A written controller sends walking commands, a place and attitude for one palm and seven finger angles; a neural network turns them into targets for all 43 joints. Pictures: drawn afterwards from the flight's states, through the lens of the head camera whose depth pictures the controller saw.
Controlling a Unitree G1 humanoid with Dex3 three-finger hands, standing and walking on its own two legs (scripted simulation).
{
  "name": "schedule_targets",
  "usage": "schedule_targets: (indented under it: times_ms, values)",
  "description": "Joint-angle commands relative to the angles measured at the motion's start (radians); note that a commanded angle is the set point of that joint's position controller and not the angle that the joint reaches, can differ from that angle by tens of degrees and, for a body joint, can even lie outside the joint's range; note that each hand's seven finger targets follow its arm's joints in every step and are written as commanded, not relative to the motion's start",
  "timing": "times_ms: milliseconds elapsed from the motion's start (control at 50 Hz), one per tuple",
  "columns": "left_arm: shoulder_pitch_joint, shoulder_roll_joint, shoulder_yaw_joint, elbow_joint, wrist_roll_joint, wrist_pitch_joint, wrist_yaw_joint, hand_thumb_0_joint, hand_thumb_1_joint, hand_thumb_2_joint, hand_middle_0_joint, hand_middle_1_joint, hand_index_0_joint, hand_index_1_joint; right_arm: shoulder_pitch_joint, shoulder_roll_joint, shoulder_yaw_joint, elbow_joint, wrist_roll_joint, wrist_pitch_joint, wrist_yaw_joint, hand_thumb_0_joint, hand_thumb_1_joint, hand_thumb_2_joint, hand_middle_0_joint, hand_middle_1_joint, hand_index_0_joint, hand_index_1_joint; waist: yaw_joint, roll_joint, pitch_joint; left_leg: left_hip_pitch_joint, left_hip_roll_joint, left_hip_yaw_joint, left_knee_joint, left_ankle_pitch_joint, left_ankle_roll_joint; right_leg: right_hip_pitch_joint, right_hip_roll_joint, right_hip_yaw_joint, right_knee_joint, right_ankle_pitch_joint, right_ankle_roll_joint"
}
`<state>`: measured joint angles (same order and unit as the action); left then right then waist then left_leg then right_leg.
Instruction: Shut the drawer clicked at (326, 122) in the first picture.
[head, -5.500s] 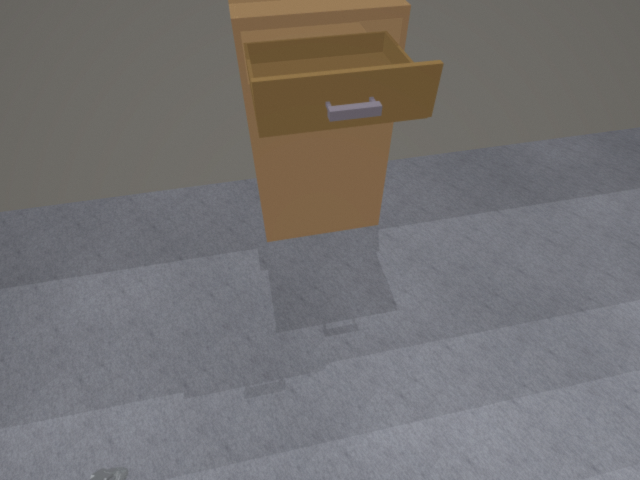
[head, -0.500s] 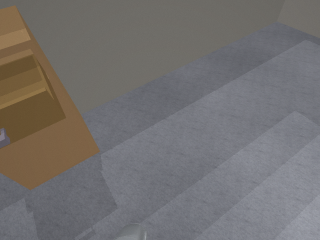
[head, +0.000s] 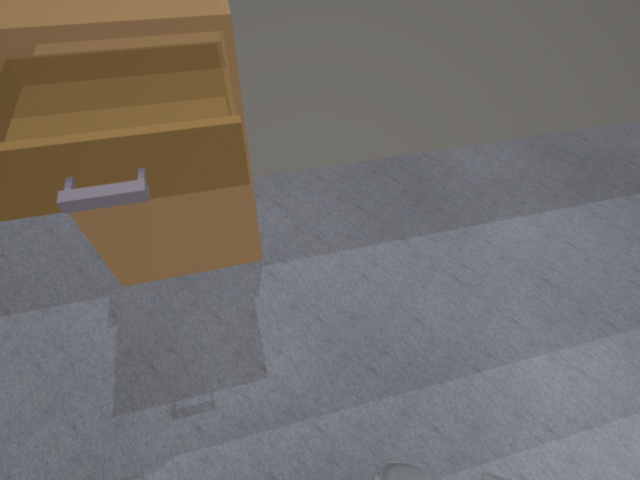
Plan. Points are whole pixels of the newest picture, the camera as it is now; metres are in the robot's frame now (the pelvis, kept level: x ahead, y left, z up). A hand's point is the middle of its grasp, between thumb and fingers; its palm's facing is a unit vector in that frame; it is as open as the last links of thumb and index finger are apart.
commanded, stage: turn to face it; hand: left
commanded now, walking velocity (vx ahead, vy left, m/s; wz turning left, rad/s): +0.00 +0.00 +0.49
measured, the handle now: (106, 186) +0.50 +0.38 +0.01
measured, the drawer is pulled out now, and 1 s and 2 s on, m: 0.30 0.30 0.30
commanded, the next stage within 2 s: take the last steps up to it in 0.42 s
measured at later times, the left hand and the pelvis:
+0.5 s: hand out of the picture +0.01 +0.17 -0.16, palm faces +0.26 -0.93 -0.24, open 7.4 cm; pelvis +0.00 -0.03 +0.00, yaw +14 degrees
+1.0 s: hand out of the picture +0.03 +0.21 -0.17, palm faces +0.31 -0.93 -0.18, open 7.4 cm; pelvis +0.05 +0.03 +0.01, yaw +17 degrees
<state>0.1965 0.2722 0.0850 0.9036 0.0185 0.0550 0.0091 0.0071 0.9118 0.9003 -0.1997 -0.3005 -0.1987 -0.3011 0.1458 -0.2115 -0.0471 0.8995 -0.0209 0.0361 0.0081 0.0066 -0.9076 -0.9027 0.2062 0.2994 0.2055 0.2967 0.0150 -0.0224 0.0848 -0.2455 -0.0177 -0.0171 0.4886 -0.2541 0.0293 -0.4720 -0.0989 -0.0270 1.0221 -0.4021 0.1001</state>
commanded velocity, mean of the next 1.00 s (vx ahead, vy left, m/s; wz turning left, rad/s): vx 0.15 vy -0.01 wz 0.19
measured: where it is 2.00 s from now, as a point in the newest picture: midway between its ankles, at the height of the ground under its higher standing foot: (293, 443)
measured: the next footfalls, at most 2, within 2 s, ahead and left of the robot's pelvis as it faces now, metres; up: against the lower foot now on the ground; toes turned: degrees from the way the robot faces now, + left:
right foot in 0.18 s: +0.05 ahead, -0.14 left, +0.00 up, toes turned +2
left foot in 0.60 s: +0.00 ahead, +0.10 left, +0.00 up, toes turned +19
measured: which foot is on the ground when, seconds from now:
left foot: down 0.00-0.18, up 0.20-0.58, down 0.60-1.00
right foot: up 0.00-0.16, down 0.18-0.60, up 0.62-1.00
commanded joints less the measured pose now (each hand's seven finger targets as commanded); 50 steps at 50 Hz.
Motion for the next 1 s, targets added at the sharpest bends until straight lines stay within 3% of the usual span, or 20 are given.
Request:
schedule_targets:
  times_ms: [0,80,120,140,160,180,220,280,360,460,500,540,560,580,600,640,680,740,840,980]
  values:
    - [-0.04,0.05,0.006,-0.102,-0.008,-0.026,0.006,0.0,0.9,0.9,-0.2,-0.3,-0.2,-0.3,0.044,-0.219,-0.069,-0.05,-0.001,-0.018,-0.015,0.0,-0.9,-0.9,0.2,0.3,0.2,0.3,-0.044,0.181,-0.124,0.119,0.235,-0.258,-0.123,0.397,0.147,-0.007,0.027,0.008,-0.12,-0.033,-0.005]
    - [0.014,0.047,0.0,-0.099,-0.014,-0.04,0.011,0.0,0.9,0.9,-0.2,-0.3,-0.2,-0.3,0.018,-0.214,-0.072,-0.057,-0.001,-0.012,-0.014,0.0,-0.9,-0.9,0.2,0.3,0.2,0.3,-0.015,0.192,-0.14,0.047,0.206,-0.291,-0.047,0.475,0.127,0.168,0.08,-0.014,-0.356,0.033,-0.023]
    - [0.091,0.074,0.007,-0.082,-0.011,-0.057,0.016,0.0,0.9,0.9,-0.2,-0.3,-0.2,-0.3,0.01,-0.18,-0.067,-0.064,0.009,-0.013,-0.011,0.0,-0.9,-0.9,0.2,0.3,0.2,0.3,0.026,0.113,-0.163,-0.07,0.141,-0.261,0.056,0.323,0.062,0.371,0.042,0.01,-0.614,0.221,-0.034]
    - [0.121,0.157,0.021,-0.079,0.005,-0.069,0.025,0.0,0.9,0.9,-0.2,-0.3,-0.2,-0.3,0.041,-0.111,-0.058,-0.074,0.02,-0.016,-0.005,0.0,-0.9,-0.9,0.2,0.3,0.2,0.3,0.031,-0.132,-0.19,-0.244,0.023,-0.135,0.247,0.016,-0.015,0.519,-0.185,0.228,-0.713,0.32,-0.097]
    - [0.118,0.219,0.027,-0.089,0.008,-0.066,0.023,0.0,0.9,0.9,-0.2,-0.3,-0.2,-0.3,0.052,-0.094,-0.058,-0.096,0.013,-0.014,-0.006,0.0,-0.9,-0.9,0.2,0.3,0.2,0.3,0.028,-0.258,-0.18,-0.325,-0.057,-0.044,0.461,-0.359,-0.059,0.468,-0.39,0.382,-0.725,0.446,-0.216]
    - [0.097,0.188,0.029,-0.093,0.0,-0.066,0.031,0.0,0.9,0.9,-0.2,-0.3,-0.2,-0.3,0.043,-0.131,-0.066,-0.083,0.004,0.003,-0.009,0.0,-0.9,-0.9,0.2,0.3,0.2,0.3,0.027,-0.251,-0.167,-0.305,-0.011,-0.101,0.612,-0.349,-0.052,0.372,-0.386,0.355,-0.736,0.427,-0.248]
    - [0.002,0.123,0.011,-0.107,-0.002,-0.064,0.028,0.0,0.9,0.9,-0.2,-0.3,-0.2,-0.3,0.036,-0.124,-0.066,-0.048,0.0,0.012,0.001,0.0,-0.9,-0.9,0.2,0.3,0.2,0.3,-0.013,-0.142,-0.06,-0.328,0.023,-0.075,0.752,-0.218,-0.065,0.29,-0.272,0.218,-0.724,0.382,-0.237]
    - [0.001,0.084,-0.001,-0.095,0.001,-0.074,0.027,0.0,0.9,0.9,-0.2,-0.3,-0.2,-0.3,0.057,-0.099,-0.054,-0.016,0.003,0.012,0.01,0.0,-0.9,-0.9,0.2,0.3,0.2,0.3,-0.024,-0.137,-0.067,-0.312,0.036,-0.024,0.724,-0.132,-0.089,0.333,-0.21,0.056,-0.686,0.547,-0.215]
    - [0.095,0.106,0.003,-0.049,0.007,-0.072,0.027,0.0,0.9,0.9,-0.2,-0.3,-0.2,-0.3,-0.007,-0.078,-0.038,-0.016,0.005,0.014,0.006,0.0,-0.9,-0.9,0.2,0.3,0.2,0.3,0.019,-0.145,-0.084,-0.269,0.036,0.025,0.546,-0.184,-0.098,0.403,-0.219,0.03,-0.66,0.674,-0.236]
    - [0.125,0.133,0.016,-0.008,0.015,-0.063,0.026,0.0,0.9,0.9,-0.2,-0.3,-0.2,-0.3,-0.047,-0.054,-0.022,-0.016,0.014,0.001,0.003,0.0,-0.9,-0.9,0.2,0.3,0.2,0.3,0.041,-0.181,-0.105,-0.149,0.027,0.079,0.301,-0.209,-0.076,0.408,-0.237,0.013,-0.624,0.714,-0.247]
    - [0.117,0.131,0.016,0.009,0.013,-0.058,0.026,0.0,0.9,0.9,-0.2,-0.3,-0.2,-0.3,-0.011,-0.052,-0.017,-0.001,0.014,-0.007,-0.002,0.0,-0.9,-0.9,0.2,0.3,0.2,0.3,0.02,-0.181,-0.114,-0.062,0.016,0.096,0.156,-0.142,-0.067,0.387,-0.223,0.0,-0.587,0.693,-0.223]
    - [0.099,0.111,0.01,0.025,-0.002,-0.053,0.02,0.0,0.9,0.9,-0.2,-0.3,-0.2,-0.3,0.068,-0.071,-0.014,0.032,0.007,-0.022,-0.004,0.0,-0.9,-0.9,0.2,0.3,0.2,0.3,-0.022,-0.122,-0.138,0.139,0.028,0.098,-0.063,0.039,-0.048,0.274,-0.184,-0.043,-0.531,0.413,-0.149]
    - [0.111,0.063,0.004,0.014,-0.006,-0.048,0.012,0.0,0.9,0.9,-0.2,-0.3,-0.2,-0.3,0.112,-0.149,-0.028,0.038,-0.002,-0.035,-0.006,0.0,-0.9,-0.9,0.2,0.3,0.2,0.3,-0.041,0.082,-0.158,0.256,0.171,-0.084,-0.133,0.06,0.008,0.123,-0.102,-0.102,-0.389,0.134,-0.1]
    - [0.1,0.003,-0.014,-0.015,-0.001,-0.045,0.003,0.0,0.9,0.9,-0.2,-0.3,-0.2,-0.3,0.177,-0.247,-0.047,0.041,-0.008,-0.032,-0.006,0.0,-0.9,-0.9,0.2,0.3,0.2,0.3,-0.066,0.343,-0.135,0.296,0.378,-0.346,-0.217,0.059,0.112,-0.065,0.014,-0.151,-0.17,-0.222,-0.059]
    - [0.023,0.019,-0.019,-0.032,0.011,-0.041,0.007,0.0,0.9,0.9,-0.2,-0.3,-0.2,-0.3,0.213,-0.246,-0.05,0.059,-0.009,-0.033,-0.018,0.0,-0.9,-0.9,0.2,0.3,0.2,0.3,-0.107,0.335,-0.095,0.238,0.399,-0.421,-0.27,-0.047,0.171,-0.13,0.02,-0.063,-0.033,-0.255,-0.068]
    - [-0.009,0.029,-0.013,0.0,0.009,-0.05,-0.01,0.0,0.9,0.9,-0.2,-0.3,-0.2,-0.3,0.157,-0.166,-0.028,0.055,-0.005,-0.045,-0.034,0.0,-0.9,-0.9,0.2,0.3,0.2,0.3,-0.068,0.243,-0.002,0.162,0.328,-0.343,-0.291,-0.115,0.172,-0.175,-0.005,0.006,0.076,-0.086,-0.086]
    - [0.062,0.018,-0.018,0.053,0.011,-0.062,-0.024,0.0,0.9,0.9,-0.2,-0.3,-0.2,-0.3,0.124,-0.116,-0.011,0.052,0.001,-0.069,-0.036,0.0,-0.9,-0.9,0.2,0.3,0.2,0.3,-0.027,0.159,-0.037,0.173,0.263,-0.228,-0.291,0.024,0.146,-0.126,-0.008,-0.003,0.077,0.037,-0.08]
    - [0.101,0.001,-0.029,0.089,0.011,-0.062,-0.022,0.0,0.9,0.9,-0.2,-0.3,-0.2,-0.3,0.177,-0.095,-0.008,0.081,0.01,-0.086,-0.037,0.0,-0.9,-0.9,0.2,0.3,0.2,0.3,-0.021,0.146,-0.037,0.19,0.233,-0.154,-0.306,0.112,0.141,-0.112,-0.004,-0.016,0.051,0.102,-0.064]
    - [0.034,-0.007,-0.029,0.077,0.011,-0.06,-0.022,0.0,0.9,0.9,-0.2,-0.3,-0.2,-0.3,0.264,-0.084,-0.012,0.127,0.01,-0.098,-0.041,0.0,-0.9,-0.9,0.2,0.3,0.2,0.3,-0.035,0.122,0.032,0.222,0.264,-0.17,-0.34,0.128,0.169,-0.185,-0.023,-0.01,-0.021,0.144,-0.05]
    - [-0.111,-0.035,-0.029,0.035,0.004,-0.073,-0.031,0.0,0.9,0.9,-0.2,-0.3,-0.2,-0.3,0.338,-0.082,-0.016,0.185,-0.003,-0.103,-0.043,0.0,-0.9,-0.9,0.2,0.3,0.2,0.3,-0.069,0.127,0.065,0.214,0.288,-0.17,-0.328,0.134,0.177,-0.129,-0.015,-0.033,-0.261,0.128,-0.068]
